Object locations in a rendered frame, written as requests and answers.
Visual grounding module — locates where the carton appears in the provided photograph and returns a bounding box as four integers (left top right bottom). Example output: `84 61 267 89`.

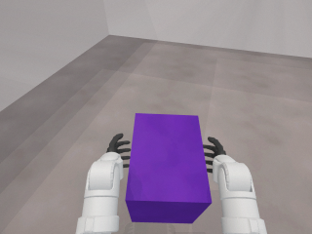
125 113 212 224

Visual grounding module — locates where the robot right forearm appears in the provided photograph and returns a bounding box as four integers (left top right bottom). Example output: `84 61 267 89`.
212 154 267 234

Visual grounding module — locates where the right robot hand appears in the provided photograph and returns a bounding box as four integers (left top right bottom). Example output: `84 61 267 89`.
203 136 226 174

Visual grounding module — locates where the robot left forearm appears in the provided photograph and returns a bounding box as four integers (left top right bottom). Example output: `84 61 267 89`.
75 152 124 234

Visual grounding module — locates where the left robot hand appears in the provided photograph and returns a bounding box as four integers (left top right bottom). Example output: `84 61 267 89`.
106 133 131 168

